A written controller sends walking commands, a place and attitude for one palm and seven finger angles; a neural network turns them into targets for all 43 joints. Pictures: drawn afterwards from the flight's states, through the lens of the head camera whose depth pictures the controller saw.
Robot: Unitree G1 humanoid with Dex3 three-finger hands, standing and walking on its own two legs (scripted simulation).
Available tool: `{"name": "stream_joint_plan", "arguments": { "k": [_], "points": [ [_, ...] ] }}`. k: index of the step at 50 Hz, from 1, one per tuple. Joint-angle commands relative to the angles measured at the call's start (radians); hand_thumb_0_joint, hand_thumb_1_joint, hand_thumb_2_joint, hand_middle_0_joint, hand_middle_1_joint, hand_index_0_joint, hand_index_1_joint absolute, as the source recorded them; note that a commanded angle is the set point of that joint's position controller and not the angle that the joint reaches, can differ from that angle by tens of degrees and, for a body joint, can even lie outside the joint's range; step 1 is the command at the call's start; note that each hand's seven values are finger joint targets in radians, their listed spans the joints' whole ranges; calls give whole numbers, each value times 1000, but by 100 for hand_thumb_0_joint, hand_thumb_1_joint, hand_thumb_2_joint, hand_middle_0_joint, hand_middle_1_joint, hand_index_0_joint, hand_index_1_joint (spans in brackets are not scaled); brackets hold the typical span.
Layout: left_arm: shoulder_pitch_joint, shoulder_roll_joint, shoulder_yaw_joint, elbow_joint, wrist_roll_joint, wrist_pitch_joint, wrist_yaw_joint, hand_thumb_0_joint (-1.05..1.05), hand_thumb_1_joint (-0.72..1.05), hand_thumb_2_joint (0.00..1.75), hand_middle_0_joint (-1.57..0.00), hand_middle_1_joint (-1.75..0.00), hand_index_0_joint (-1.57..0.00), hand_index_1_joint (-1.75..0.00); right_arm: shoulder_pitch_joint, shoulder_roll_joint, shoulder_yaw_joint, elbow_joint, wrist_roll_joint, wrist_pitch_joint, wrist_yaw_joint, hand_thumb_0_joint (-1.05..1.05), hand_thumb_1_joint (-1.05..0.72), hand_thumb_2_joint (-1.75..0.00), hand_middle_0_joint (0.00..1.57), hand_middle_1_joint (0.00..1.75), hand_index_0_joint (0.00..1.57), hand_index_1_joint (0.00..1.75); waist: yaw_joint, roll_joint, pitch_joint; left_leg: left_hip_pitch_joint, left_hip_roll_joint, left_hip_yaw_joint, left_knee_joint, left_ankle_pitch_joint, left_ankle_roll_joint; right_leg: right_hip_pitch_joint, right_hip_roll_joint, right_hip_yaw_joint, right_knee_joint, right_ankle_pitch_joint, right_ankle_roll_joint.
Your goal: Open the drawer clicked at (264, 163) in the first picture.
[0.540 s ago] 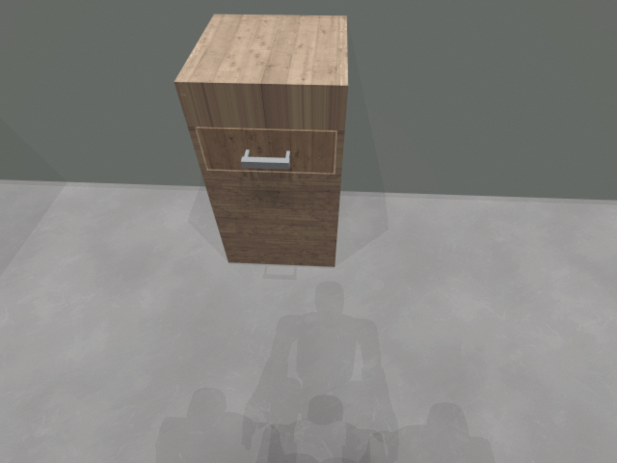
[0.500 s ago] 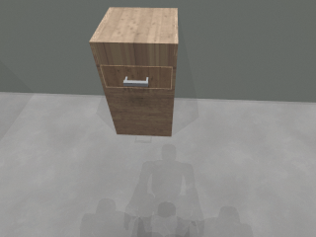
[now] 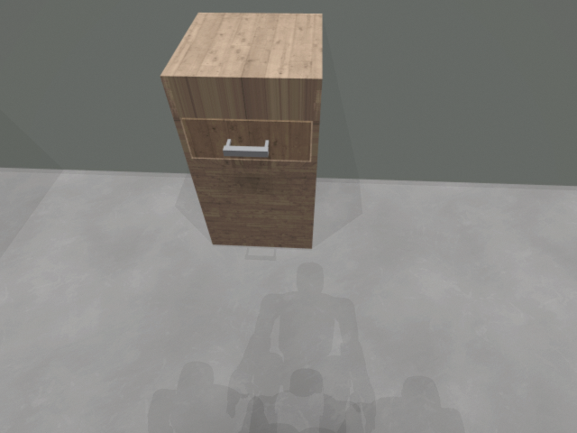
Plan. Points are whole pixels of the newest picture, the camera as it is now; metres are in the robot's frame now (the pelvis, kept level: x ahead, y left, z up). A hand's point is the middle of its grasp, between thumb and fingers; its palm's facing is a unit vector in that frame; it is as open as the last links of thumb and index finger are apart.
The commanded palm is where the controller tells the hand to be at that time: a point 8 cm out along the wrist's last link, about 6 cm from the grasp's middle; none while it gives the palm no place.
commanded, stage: look at it before walking up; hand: left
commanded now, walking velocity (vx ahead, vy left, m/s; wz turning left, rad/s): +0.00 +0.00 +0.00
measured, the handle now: (247, 147) +0.91 +0.18 -0.20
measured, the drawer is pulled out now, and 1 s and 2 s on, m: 0.00 0.00 0.00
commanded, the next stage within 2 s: take the last steps up to it in 0.30 s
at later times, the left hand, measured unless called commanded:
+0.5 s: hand out of the picture +0.00 +0.17 -0.17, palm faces +0.04 -0.98 -0.22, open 7.4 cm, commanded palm none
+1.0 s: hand (195, 416) +0.18 +0.17 -0.18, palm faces +0.02 -0.97 -0.24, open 7.3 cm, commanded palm none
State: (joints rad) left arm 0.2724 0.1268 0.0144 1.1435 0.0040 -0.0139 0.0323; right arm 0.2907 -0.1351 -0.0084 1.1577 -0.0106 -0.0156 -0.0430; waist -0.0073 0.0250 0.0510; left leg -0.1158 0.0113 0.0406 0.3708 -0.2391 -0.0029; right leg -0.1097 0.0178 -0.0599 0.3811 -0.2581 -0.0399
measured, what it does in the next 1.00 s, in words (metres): walks ahead: right foot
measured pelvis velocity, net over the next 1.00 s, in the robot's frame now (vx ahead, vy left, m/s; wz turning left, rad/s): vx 0.11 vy -0.03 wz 0.01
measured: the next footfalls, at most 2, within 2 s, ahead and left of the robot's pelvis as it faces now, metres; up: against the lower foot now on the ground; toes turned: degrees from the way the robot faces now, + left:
right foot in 1.00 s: +0.22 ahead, -0.14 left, +0.00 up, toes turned -6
left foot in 1.32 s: +0.30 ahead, +0.09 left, +0.00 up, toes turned +6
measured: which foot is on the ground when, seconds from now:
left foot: down 0.00-1.00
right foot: down 0.00-0.72, up 0.74-0.98, down 1.00-1.00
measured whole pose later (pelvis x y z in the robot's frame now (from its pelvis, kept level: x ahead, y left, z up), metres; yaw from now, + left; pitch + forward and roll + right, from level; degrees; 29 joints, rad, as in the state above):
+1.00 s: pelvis +0.11 -0.03 -0.02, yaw +1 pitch +0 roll +0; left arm 0.18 0.20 0.08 1.01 0.01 -0.03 -0.03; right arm 0.54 -0.09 -0.02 1.21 -0.03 -0.05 -0.03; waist -0.04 0.04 0.09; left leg -0.03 0.08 0.07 0.51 -0.46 -0.04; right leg -0.41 -0.04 -0.10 0.64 -0.30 -0.06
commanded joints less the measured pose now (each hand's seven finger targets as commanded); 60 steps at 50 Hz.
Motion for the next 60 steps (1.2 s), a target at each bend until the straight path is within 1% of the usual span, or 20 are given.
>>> {"name": "stream_joint_plan", "arguments": {
  "k": [1, 21, 23, 28, 30, 33, 34, 36, 37, 38, 40, 44, 46, 48, 49, 50, 51, 53, 56, 60],
  "points": [
    [69, 117, 15, -19, 2, -13, 12, 0, 90, 90, -20, -30, -20, -30, 87, -91, -13, -13, 0, -4, -10, 0, -90, -90, 20, 30, 20, 30, -1, -23, 22, -1, 89, -74, -40, 220, 32, -39, -118, 102, -68, 234, -7],
    [43, 145, 19, -28, 2, -15, 9, 0, 90, 90, -20, -30, -20, -30, 60, -119, -16, -19, -1, 0, -7, 0, -90, -90, 20, 30, 20, 30, -2, -25, 30, -2, 92, -70, -47, 182, 24, -44, -118, 115, -91, 221, -7],
    [70, 103, 13, -14, 3, -10, 12, 0, 90, 90, -20, -30, -20, -30, 100, -70, -9, -3, -5, 8, -3, 0, -90, -90, 20, 30, 20, 30, -6, -32, 8, -1, 77, -53, -26, 74, 18, -40, -114, 118, -98, 59, -5],
    [112, 143, 41, -19, 14, 5, 0, 0, 90, 90, -20, -30, -20, -30, 89, -64, -21, -26, -17, 19, 15, 0, -90, -90, 20, 30, 20, 30, 17, -134, 125, -179, 15, 30, 138, -170, 20, -99, -174, 231, -176, -417, -77],
    [116, 145, 49, -28, 16, -1, -1, 0, 90, 90, -20, -30, -20, -30, 83, -56, -26, -35, -18, 13, 18, 0, -90, -90, 20, 30, 20, 30, 13, -151, 145, -212, 29, 41, 227, -165, 19, -121, -220, 287, -193, -432, -119],
    [89, 126, 55, -49, 18, -10, -7, 0, 90, 90, -20, -30, -20, -30, 157, -45, -29, -22, -13, -5, 17, 0, -90, -90, 20, 30, 20, 30, -29, -63, 139, -93, 48, 39, 143, -118, 29, -201, -189, 216, -75, -312, -125],
    [67, 111, 54, -59, 16, -11, -13, 0, 90, 90, -20, -30, -20, -30, 223, -54, -29, 0, -15, -11, 16, 0, -90, -90, 20, 30, 20, 30, -54, 10, 138, -22, 75, -8, 67, -82, 46, -263, -128, 138, 33, -266, -99],
    [-19, 64, 44, -106, 15, -19, -22, 0, 90, 90, -20, -30, -20, -30, 412, -136, -51, 59, -33, -27, 0, 0, -90, -90, 20, 30, 20, 30, -119, 319, 131, 183, 335, -415, -110, 58, 187, -530, 23, -57, 488, -232, -26],
    [-87, 74, 43, -136, 21, -23, -20, 0, 90, 90, -20, -30, -20, -30, 467, -127, -40, 67, -35, -27, -10, 0, -90, -90, 20, 30, 20, 30, -132, 257, 159, 212, 391, -460, -122, 296, 238, -629, -6, -2, 664, -317, -26],
    [-97, 90, 49, -143, 21, -28, -21, 0, 90, 90, -20, -30, -20, -30, 453, -104, -29, 59, -31, -35, -12, 0, -90, -90, 20, 30, 20, 30, -108, 183, 156, 206, 398, -427, -91, 445, 257, -661, -52, 44, 739, -279, -29],
    [-109, 68, 51, -158, 14, -25, -34, 0, 90, 90, -20, -30, -20, -30, 377, -115, -31, 24, -32, -50, -12, 0, -90, -90, 20, 30, 20, 30, -68, 38, 139, 129, 373, -336, -97, 441, 237, -611, -87, 50, 735, -229, -17],
    [-121, 45, 49, -186, 11, -13, -62, 0, 90, 90, -20, -30, -20, -30, 270, -128, -37, 0, -29, -60, -12, 0, -90, -90, 20, 30, 20, 30, -23, 135, 85, 25, 262, -122, -113, 288, 150, -419, -84, -17, 464, -103, -2],
    [-80, 49, 52, -166, 9, -12, -64, 0, 90, 90, -20, -30, -20, -30, 261, -135, -39, 3, -26, -53, -9, 0, -90, -90, 20, 30, 20, 30, -2, 128, 60, -31, 236, -67, -65, 302, 134, -256, -29, -89, 337, -49, -2],
    [88, 95, 69, -113, 9, -19, -59, 0, 90, 90, -20, -30, -20, -30, 243, -143, -45, 0, -15, -44, -3, 0, -90, -90, 20, 30, 20, 30, 76, 44, -13, -124, 174, -1, 136, 339, 94, 22, 20, -113, 212, 39, -17],
    [226, 156, 88, -72, 13, -27, -50, 0, 90, 90, -20, -30, -20, -30, 221, -122, -47, -12, -3, -44, 5, 0, -90, -90, 20, 30, 20, 30, 137, -78, -71, -252, 113, 50, 347, 209, 61, 211, -73, 19, 149, -22, -51],
    [322, 254, 111, -48, 14, -35, -37, 0, 90, 90, -20, -30, -20, -30, 208, -42, -37, -50, 10, -45, 15, 0, -90, -90, 20, 30, 20, 30, 163, -373, -115, -451, -12, 107, 673, -240, 22, 297, -356, 454, -47, -153, -155],
    [284, 263, 103, -58, 3, -27, -25, 0, 90, 90, -20, -30, -20, -30, 150, -70, -47, -83, 4, -28, 19, 0, -90, -90, 20, 30, 20, 30, 140, -325, -67, -504, 19, -2, 893, -382, 32, 178, -437, 616, -169, -308, -199],
    [91, 200, 87, -114, 9, -21, -6, 0, 90, 90, -20, -30, -20, -30, 85, -43, -54, -99, -7, -22, 29, 0, -90, -90, 20, 30, 20, 30, 62, -179, 64, -516, 112, -50, 899, -268, 29, -85, -419, 551, -206, -464, -196],
    [-12, 153, 67, -150, 29, -38, -7, 0, 90, 90, -20, -30, -20, -30, 113, -10, -46, -94, -14, 0, 39, 0, -90, -90, 20, 30, 20, 30, -16, -126, 61, -314, 139, -40, 683, -205, 12, -302, -349, 295, -196, -203, -159],
    [34, 169, 75, -119, 23, -48, -25, 0, 90, 90, -20, -30, -20, -30, 89, 3, -40, -109, -12, -14, 51, 0, -90, -90, 20, 30, 20, 30, -6, -100, 10, -193, 64, 76, 336, -81, -5, -217, -258, 174, -139, -85, -146]
  ]
}}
